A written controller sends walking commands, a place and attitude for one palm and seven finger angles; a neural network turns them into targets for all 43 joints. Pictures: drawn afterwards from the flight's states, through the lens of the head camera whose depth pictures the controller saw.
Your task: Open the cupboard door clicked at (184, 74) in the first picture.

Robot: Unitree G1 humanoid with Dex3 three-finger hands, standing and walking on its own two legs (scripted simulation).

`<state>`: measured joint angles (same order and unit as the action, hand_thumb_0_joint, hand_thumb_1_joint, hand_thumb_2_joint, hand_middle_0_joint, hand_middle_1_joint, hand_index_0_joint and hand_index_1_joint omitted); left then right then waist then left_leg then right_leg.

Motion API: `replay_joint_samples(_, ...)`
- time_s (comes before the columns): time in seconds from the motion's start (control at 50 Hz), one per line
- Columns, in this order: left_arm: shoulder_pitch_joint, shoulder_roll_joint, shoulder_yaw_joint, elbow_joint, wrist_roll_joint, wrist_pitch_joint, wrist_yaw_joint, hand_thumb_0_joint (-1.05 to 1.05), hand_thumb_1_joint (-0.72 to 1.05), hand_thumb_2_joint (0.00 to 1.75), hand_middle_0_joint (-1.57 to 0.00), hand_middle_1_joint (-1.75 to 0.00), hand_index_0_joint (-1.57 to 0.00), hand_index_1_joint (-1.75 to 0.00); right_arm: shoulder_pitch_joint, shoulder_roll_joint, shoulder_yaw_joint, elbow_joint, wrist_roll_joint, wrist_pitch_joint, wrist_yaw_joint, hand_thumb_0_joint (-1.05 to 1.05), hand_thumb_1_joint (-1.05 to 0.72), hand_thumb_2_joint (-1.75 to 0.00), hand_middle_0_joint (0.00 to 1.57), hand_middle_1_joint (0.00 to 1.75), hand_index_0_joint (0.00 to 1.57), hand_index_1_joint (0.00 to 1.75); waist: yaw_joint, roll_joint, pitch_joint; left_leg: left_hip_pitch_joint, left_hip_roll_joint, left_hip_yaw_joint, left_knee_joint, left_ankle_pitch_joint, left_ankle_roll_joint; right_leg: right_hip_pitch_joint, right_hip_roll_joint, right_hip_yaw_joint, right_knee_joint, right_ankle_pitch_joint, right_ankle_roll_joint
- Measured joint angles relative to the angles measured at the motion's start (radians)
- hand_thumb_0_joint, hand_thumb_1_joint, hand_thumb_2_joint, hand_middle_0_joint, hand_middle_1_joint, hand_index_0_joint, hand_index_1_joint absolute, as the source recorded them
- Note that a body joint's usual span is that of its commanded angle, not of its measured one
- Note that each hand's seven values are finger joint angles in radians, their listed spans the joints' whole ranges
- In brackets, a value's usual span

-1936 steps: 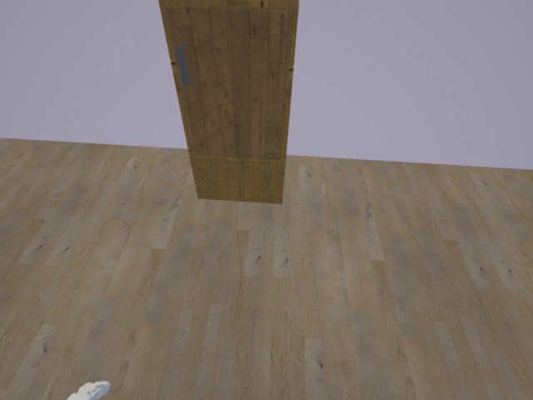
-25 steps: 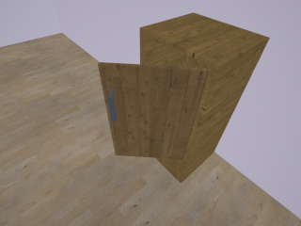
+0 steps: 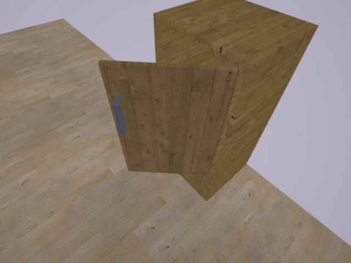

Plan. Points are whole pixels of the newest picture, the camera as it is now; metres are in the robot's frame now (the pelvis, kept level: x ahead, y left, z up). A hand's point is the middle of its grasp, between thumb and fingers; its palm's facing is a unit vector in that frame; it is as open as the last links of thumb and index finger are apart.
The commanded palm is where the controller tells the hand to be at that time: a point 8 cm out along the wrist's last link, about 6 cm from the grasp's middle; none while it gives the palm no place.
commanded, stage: come to a stop and stand still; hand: left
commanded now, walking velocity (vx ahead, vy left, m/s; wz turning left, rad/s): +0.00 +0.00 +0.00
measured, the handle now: (121, 114) +0.55 +0.21 -0.03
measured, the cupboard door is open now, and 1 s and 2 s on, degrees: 46 46 46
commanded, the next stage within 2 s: look again from close up in 0.46 s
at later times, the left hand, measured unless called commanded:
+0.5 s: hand out of the picture -0.06 +0.18 -0.17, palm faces +0.03 -0.98 -0.17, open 7.3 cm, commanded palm none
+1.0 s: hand out of the picture -0.04 +0.17 -0.17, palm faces +0.05 -0.98 -0.19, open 7.3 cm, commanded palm none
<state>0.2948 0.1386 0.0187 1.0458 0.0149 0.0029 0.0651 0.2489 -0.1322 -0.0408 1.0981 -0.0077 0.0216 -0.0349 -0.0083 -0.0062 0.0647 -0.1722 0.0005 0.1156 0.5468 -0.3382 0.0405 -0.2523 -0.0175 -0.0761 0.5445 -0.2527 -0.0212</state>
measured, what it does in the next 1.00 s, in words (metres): stands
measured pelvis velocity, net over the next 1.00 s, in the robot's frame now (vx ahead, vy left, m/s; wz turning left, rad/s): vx -0.03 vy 0.01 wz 0.01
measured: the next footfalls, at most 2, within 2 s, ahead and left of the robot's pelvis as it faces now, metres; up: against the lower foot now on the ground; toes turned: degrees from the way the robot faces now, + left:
none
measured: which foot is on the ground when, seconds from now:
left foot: down 0.00-1.00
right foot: down 0.00-1.00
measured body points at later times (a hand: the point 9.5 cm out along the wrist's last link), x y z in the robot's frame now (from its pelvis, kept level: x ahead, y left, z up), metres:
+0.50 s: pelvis -0.03 +0.02 +0.01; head -0.03 +0.03 +0.46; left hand -0.06 +0.23 -0.15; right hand -0.04 -0.19 -0.15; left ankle -0.02 +0.08 -0.73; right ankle +0.03 -0.11 -0.73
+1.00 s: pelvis -0.03 +0.01 +0.00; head -0.06 +0.00 +0.45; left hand -0.04 +0.22 -0.15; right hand -0.01 -0.22 -0.15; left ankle -0.02 +0.08 -0.73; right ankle +0.03 -0.11 -0.73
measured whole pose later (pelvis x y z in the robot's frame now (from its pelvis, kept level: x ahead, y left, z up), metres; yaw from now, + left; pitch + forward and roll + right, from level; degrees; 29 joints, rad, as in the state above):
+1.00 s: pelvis -0.03 +0.01 +0.00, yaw +1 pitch -3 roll +1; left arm 0.37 0.13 -0.01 1.05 0.02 -0.01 0.04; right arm 0.32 -0.16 -0.01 1.03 -0.02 -0.01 -0.01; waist 0.00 0.00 -0.04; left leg -0.19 -0.03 0.12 0.49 -0.25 0.06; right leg -0.28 -0.04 -0.07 0.50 -0.18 -0.01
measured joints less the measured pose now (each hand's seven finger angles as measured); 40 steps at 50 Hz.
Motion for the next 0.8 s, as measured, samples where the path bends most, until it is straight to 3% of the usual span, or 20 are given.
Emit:
replay_joint_samples(0.32,0.005,0.016,-0.007,-0.007,0.012,0.01,-0.018,0.0,0.92,0.9,-0.2,-0.29,-0.2,-0.3,0.038,-0.006,0.014,-0.002,-0.01,-0.013,0.027,0.01,-0.91,-0.9,0.2,0.3,0.2,0.3,0.012,-0.01,-0.039,0.016,-0.043,0.023,-0.106,0.094,0.043,0.006,-0.034,0.024,-0.089,0.095,0.037)
replay_joint_samples(0.56,0.098,-0.028,-0.021,0.058,0.009,-0.001,-0.018,0.0,0.91,0.9,-0.2,-0.29,-0.2,-0.3,0.064,0.007,0.022,0.023,-0.005,-0.023,0.023,0.0,-0.91,-0.9,0.2,0.3,0.2,0.3,0.013,-0.003,-0.034,0.023,-0.045,0.028,-0.138,0.109,0.044,0.01,-0.032,0.03,-0.119,0.111,0.04)
replay_joint_samples(0.64,0.086,-0.027,-0.042,0.073,0.011,-0.019,-0.006,0.0,0.91,0.9,-0.2,-0.29,-0.2,-0.3,0.064,0.007,0.04,-0.014,-0.003,-0.042,0.023,0.01,-0.91,-0.9,0.2,0.3,0.2,0.3,0.005,-0.002,-0.01,-0.018,-0.04,0.017,-0.067,0.083,0.038,-0.018,-0.035,0.017,-0.066,0.09,0.036)
replay_joint_samples(0.8,0.081,-0.014,-0.038,0.05,0.009,-0.003,-0.017,0.0,0.91,0.9,-0.2,-0.29,-0.2,-0.3,0.083,-0.013,0.036,-0.044,-0.01,-0.03,0.018,0.02,-0.92,-0.9,0.2,0.3,0.2,0.3,0.008,0.01,-0.082,-0.015,-0.044,0.001,-0.03,0.06,0.038,-0.014,-0.043,0.003,-0.017,0.055,0.03)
